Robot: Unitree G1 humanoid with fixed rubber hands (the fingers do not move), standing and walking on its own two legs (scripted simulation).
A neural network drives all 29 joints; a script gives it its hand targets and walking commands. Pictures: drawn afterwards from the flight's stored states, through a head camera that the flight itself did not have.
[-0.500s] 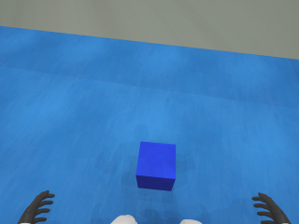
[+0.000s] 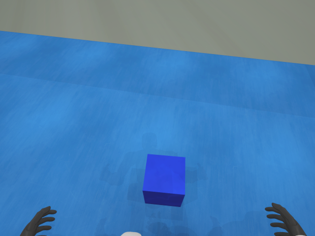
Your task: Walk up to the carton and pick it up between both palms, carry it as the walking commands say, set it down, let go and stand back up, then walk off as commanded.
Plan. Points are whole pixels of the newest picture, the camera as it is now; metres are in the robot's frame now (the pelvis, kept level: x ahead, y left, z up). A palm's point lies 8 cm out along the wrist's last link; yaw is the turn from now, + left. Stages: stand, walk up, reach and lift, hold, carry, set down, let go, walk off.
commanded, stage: walk up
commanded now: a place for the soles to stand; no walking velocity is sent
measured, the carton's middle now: (164, 181) +0.46 -0.01 -0.63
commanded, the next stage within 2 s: reach and lift in 0.46 s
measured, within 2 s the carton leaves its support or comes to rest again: neither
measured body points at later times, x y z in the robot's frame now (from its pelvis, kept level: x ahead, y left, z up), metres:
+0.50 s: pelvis +0.00 +0.00 +0.00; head +0.02 +0.00 +0.45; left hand +0.12 +0.33 -0.07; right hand +0.14 -0.31 -0.08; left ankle +0.02 +0.14 -0.72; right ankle -0.02 -0.13 -0.72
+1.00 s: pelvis +0.00 +0.00 -0.01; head +0.14 +0.00 +0.42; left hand +0.24 +0.28 -0.11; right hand +0.24 -0.27 -0.11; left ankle +0.02 +0.14 -0.72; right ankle -0.02 -0.13 -0.72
